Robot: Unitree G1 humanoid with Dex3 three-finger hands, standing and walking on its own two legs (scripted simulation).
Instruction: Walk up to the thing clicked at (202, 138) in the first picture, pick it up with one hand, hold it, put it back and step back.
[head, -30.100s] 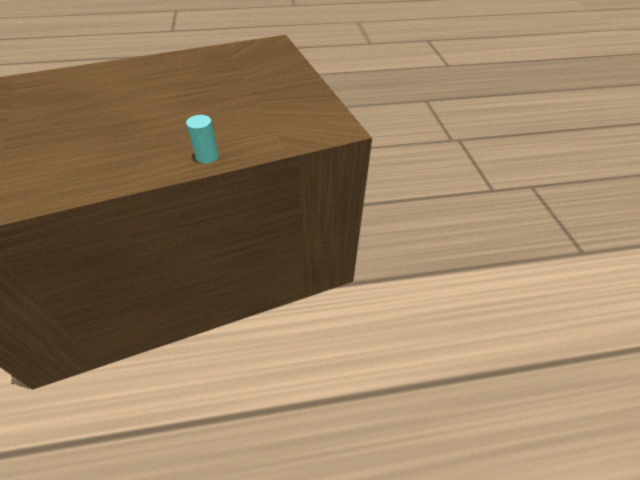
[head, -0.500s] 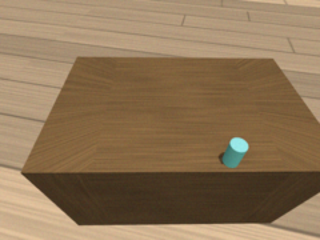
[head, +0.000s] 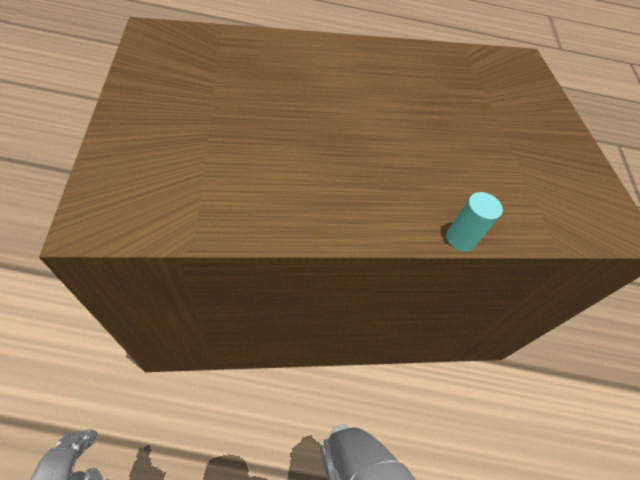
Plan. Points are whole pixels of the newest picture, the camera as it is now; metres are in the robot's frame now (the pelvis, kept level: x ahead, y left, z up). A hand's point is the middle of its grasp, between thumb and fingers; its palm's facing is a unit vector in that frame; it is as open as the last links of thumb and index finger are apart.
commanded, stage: step back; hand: right
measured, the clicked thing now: (472, 222) +0.50 -0.29 -0.06
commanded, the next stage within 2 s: none
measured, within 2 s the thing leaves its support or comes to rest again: neither
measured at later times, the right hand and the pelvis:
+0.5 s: hand out of the picture -0.01 -0.28 -0.15, palm faces +0.06 +0.92 -0.38, open 7.4 cm; pelvis -0.10 -0.01 +0.00, yaw -5 degrees
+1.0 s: hand out of the picture -0.14 -0.31 -0.13, palm faces +0.06 +0.89 -0.45, open 7.4 cm; pelvis -0.25 -0.02 +0.00, yaw -8 degrees
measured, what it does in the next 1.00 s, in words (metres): walks backwards: right foot, then left foot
